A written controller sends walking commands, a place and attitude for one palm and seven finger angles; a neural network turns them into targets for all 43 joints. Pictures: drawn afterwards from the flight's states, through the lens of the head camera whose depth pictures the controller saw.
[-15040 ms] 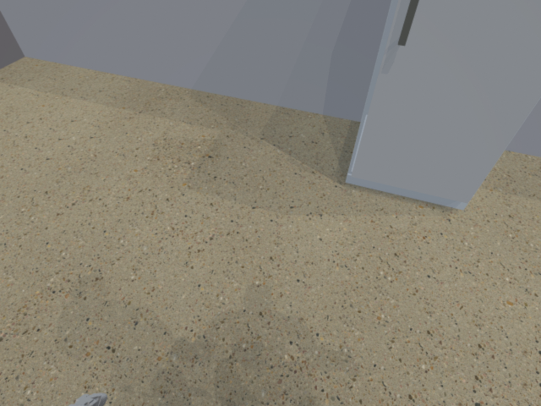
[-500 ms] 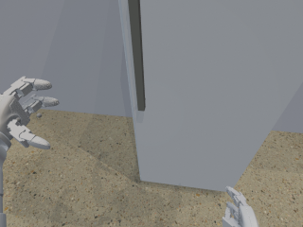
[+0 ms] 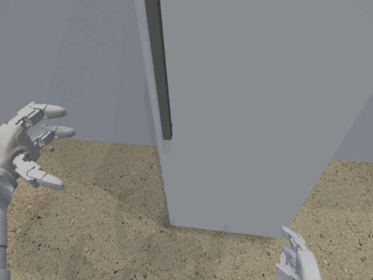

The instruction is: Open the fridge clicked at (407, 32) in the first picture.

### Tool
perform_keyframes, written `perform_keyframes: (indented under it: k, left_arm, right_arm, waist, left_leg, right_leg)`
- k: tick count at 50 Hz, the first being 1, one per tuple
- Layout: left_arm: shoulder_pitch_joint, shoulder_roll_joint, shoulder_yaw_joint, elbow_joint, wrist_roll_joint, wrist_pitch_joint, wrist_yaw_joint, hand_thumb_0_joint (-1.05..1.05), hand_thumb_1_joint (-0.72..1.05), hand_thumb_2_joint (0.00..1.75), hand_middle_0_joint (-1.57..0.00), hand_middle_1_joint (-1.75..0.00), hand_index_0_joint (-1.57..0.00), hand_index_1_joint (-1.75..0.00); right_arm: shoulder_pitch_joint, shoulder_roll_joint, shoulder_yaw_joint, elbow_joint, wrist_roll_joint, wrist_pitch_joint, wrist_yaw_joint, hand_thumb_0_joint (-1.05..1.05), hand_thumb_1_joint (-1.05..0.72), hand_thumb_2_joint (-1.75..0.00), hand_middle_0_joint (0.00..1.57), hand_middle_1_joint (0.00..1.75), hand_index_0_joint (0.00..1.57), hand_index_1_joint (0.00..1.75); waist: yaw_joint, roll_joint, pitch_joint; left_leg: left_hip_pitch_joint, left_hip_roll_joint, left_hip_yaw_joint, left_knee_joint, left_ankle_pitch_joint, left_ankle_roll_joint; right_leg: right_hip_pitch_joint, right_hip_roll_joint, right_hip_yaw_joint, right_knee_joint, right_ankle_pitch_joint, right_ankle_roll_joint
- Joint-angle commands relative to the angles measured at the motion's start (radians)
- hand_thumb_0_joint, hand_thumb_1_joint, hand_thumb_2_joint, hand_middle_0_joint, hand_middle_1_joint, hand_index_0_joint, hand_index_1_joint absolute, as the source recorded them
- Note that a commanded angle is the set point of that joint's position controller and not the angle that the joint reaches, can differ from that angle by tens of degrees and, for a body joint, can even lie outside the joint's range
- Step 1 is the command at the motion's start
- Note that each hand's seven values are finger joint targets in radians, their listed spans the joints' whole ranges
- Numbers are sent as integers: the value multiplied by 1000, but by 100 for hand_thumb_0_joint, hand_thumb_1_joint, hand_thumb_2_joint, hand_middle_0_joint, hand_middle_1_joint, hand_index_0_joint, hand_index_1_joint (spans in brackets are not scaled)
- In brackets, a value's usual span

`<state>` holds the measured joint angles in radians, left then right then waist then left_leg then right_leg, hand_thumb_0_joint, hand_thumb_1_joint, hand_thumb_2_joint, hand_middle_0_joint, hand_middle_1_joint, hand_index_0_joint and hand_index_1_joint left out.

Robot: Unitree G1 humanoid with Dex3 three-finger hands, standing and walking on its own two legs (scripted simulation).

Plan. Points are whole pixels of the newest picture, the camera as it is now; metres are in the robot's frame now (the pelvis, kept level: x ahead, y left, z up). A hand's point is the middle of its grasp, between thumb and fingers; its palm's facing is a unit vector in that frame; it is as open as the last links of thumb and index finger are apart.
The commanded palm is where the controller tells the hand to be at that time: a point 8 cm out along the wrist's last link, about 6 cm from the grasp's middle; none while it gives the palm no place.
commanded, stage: move the hooked fingers beside the handle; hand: left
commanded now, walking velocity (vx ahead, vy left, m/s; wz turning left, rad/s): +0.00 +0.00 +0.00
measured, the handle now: (162, 65) +0.53 +0.12 +0.24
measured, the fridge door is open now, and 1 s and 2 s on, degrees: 0 0 0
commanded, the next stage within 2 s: none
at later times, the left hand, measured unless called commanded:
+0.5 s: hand (81, 128) +0.34 +0.25 +0.19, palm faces +0.02 -1.00 -0.05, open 14.0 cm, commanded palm +0.31 +0.30 +0.20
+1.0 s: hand (103, 114) +0.39 +0.23 +0.19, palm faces +0.01 -1.00 -0.02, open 14.0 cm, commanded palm +0.37 +0.27 +0.19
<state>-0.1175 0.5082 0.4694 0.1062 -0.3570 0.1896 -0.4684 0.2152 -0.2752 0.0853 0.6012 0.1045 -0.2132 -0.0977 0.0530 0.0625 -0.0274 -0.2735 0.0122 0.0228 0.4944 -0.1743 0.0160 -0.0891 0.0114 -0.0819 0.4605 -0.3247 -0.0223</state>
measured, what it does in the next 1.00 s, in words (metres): stands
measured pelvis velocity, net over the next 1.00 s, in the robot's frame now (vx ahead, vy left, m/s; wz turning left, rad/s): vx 0.01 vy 0.00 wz -0.03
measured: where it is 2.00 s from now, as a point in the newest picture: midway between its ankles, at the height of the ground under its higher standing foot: outside the picture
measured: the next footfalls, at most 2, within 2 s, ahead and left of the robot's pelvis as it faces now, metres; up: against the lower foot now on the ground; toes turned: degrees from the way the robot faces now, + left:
none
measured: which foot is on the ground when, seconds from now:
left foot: down 0.00-1.00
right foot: down 0.00-1.00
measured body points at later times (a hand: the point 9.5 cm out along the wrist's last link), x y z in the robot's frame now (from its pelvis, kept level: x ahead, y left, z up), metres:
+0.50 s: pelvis +0.01 +0.00 +0.00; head -0.01 -0.02 +0.45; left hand +0.33 +0.31 +0.20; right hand +0.18 -0.24 -0.08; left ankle +0.06 +0.11 -0.74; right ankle -0.04 -0.10 -0.74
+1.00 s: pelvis +0.01 +0.00 +0.00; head +0.00 -0.01 +0.45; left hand +0.38 +0.28 +0.19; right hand +0.16 -0.25 -0.09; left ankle +0.06 +0.11 -0.74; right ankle -0.04 -0.10 -0.74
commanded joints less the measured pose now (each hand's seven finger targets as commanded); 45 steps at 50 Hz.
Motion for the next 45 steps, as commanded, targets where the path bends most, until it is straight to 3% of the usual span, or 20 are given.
perform_keyframes:
  k: [1, 3, 6, 7, 8, 12, 15, 16, 18, 20, 22, 23, 27, 29, 30, 34, 37, 38, 40, 45]
  left_arm:
    - [-299, 286, 104, -195, -21, -51, 1, 0, -50, 30, -30, -120, -30, -120]
    - [-328, 296, 99, -168, -20, -53, 7, 0, -50, 30, -30, -120, -30, -120]
    - [-435, 232, 17, -163, -5, -56, 13, 0, -50, 30, -30, -120, -30, -120]
    - [-452, 229, 11, -149, -1, -59, 21, 0, -50, 30, -30, -120, -30, -120]
    - [-433, 246, 23, -137, 0, -60, 26, 0, -50, 30, -30, -120, -30, -120]
    - [-483, 254, 26, -123, 19, -63, 45, 0, -50, 30, -30, -120, -30, -120]
    - [-488, 275, 53, -85, 24, -62, 62, 0, -50, 30, -30, -120, -30, -120]
    - [-489, 248, 30, -91, 25, -59, 62, 0, -50, 30, -30, -120, -30, -120]
    - [-469, 287, 64, -57, 28, -55, 69, 0, -50, 30, -30, -120, -30, -120]
    - [-492, 267, 48, -22, 29, -48, 69, 0, -50, 30, -30, -120, -30, -120]
    - [-531, 245, 20, -29, 35, -50, 69, 0, -50, 30, -30, -120, -30, -120]
    - [-527, 261, 31, -23, 33, -53, 72, 0, -50, 30, -30, -120, -30, -120]
    - [-604, 226, -14, -7, 47, -60, 81, 0, -50, 30, -30, -120, -30, -120]
    - [-636, 228, -22, 15, 47, -65, 88, 0, -50, 30, -30, -120, -30, -120]
    - [-643, 256, 5, 27, 50, -69, 95, 0, -50, 30, -30, -120, -30, -120]
    - [-681, 234, -21, 8, 59, -83, 105, 0, -50, 30, -30, -120, -30, -120]
    - [-691, 205, -41, 43, 65, -81, 117, 0, -50, 30, -30, -120, -30, -120]
    - [-662, 224, -25, 81, 64, -78, 122, 0, -50, 30, -30, -120, -30, -120]
    - [-688, 210, -39, 83, 71, -72, 130, 0, -50, 30, -30, -120, -30, -120]
    - [-746, 212, -44, 87, 81, -84, 151, 0, -50, 30, -30, -120, -30, -120]
  right_arm:
    - [-140, -107, -53, -172, 0, -55, -10, 0, -90, -90, 20, 30, 20, 30]
    - [-129, -110, -56, -159, -1, -48, -12, 0, -90, -90, 20, 30, 20, 30]
    - [-135, -106, -54, -159, 3, -48, -18, 0, -90, -90, 20, 30, 20, 30]
    - [-133, -106, -54, -158, 2, -49, -20, 0, -90, -90, 20, 30, 20, 30]
    - [-126, -108, -55, -152, 0, -45, -20, 0, -90, -90, 20, 30, 20, 30]
    - [-136, -108, -55, -153, -1, -37, -19, 0, -90, -90, 20, 30, 20, 30]
    - [-132, -107, -57, -150, -2, -28, -16, 0, -90, -90, 20, 30, 20, 30]
    - [-134, -106, -55, -157, -4, -26, -15, 0, -90, -90, 20, 30, 20, 30]
    - [-124, -111, -58, -153, -4, -17, -11, 0, -90, -90, 20, 30, 20, 30]
    - [-121, -111, -60, -153, -2, -11, -9, 0, -90, -90, 20, 30, 20, 30]
    - [-121, -109, -62, -159, -1, -7, -10, 0, -90, -90, 20, 30, 20, 30]
    - [-116, -112, -64, -156, -1, -3, -10, 0, -90, -90, 20, 30, 20, 30]
    - [-105, -115, -66, -152, -2, 5, -15, 0, -90, -90, 20, 30, 20, 30]
    - [-100, -117, -69, -145, -1, 9, -18, 0, -90, -90, 20, 30, 20, 30]
    - [-91, -121, -70, -138, -4, 12, -18, 0, -90, -90, 20, 30, 20, 30]
    - [-89, -118, -73, -141, -5, 19, -16, 0, -90, -90, 20, 30, 20, 30]
    - [-80, -117, -74, -134, -6, 25, -13, 0, -90, -90, 20, 30, 20, 30]
    - [-68, -122, -76, -129, -7, 31, -12, 0, -90, -90, 20, 30, 20, 30]
    - [-75, -121, -76, -132, -5, 37, -12, 0, -90, -90, 20, 30, 20, 30]
    - [-65, -122, -79, -127, -8, 51, -8, 0, -90, -90, 20, 30, 20, 30]
  waist:
    - [-8, 35, -156]
    - [-15, -11, -144]
    - [-35, 49, -143]
    - [-38, 40, -140]
    - [-30, -2, -141]
    - [-26, 32, -182]
    - [-20, 4, -196]
    - [-19, 27, -209]
    - [-9, -12, -207]
    - [-19, -27, -191]
    - [-27, 10, -194]
    - [-25, -12, -203]
    - [-43, 26, -206]
    - [-49, -8, -200]
    - [-46, -5, -209]
    - [-45, 18, -259]
    - [-50, 27, -239]
    - [-46, -29, -233]
    - [-47, -1, -231]
    - [-52, -9, -254]
  left_leg:
    - [249, -22, -59, -37, 103, 26]
    - [241, -16, -57, -33, 93, 27]
    - [260, -20, -62, -40, 65, 26]
    - [262, -20, -67, -42, 58, 28]
    - [251, -17, -65, -39, 62, 29]
    - [262, -20, -60, -39, 93, 29]
    - [255, -18, -57, -39, 114, 28]
    - [260, -20, -53, -37, 129, 28]
    - [243, -17, -49, -31, 149, 29]
    - [231, -18, -45, -30, 149, 30]
    - [248, -18, -44, -29, 139, 30]
    - [243, -16, -39, -22, 153, 32]
    - [257, -15, -45, -27, 142, 30]
    - [251, -14, -45, -21, 137, 34]
    - [250, -13, -48, -25, 139, 33]
    - [275, -14, -42, -12, 196, 36]
    - [276, -12, -45, -19, 180, 30]
    - [256, -9, -42, -17, 177, 34]
    - [252, -10, -40, -21, 174, 33]
    - [259, -8, -39, -19, 194, 34]
  right_leg:
    - [-188, 4, 35, -90, 248, 15]
    - [-192, 3, 41, -99, 236, 19]
    - [-223, 7, 34, -96, 201, 15]
    - [-229, 6, 34, -97, 191, 13]
    - [-215, 4, 39, -104, 193, 14]
    - [-197, 0, 38, -90, 227, 10]
    - [-173, 0, 38, -86, 255, 10]
    - [-169, -2, 38, -80, 274, 9]
    - [-149, -3, 41, -81, 301, 10]
    - [-164, -2, 41, -76, 319, 14]
    - [-185, -1, 42, -76, 296, 12]
    - [-166, -2, 47, -78, 315, 13]
    - [-193, 2, 41, -74, 286, 8]
    - [-198, 3, 45, -78, 288, 11]
    - [-192, 2, 45, -77, 285, 9]
    - [-167, 0, 49, -64, 350, 7]
    - [-187, 4, 40, -65, 321, 4]
    - [-174, 5, 40, -68, 323, 7]
    - [-181, 2, 45, -65, 328, 7]
    - [-170, 3, 48, -61, 348, 6]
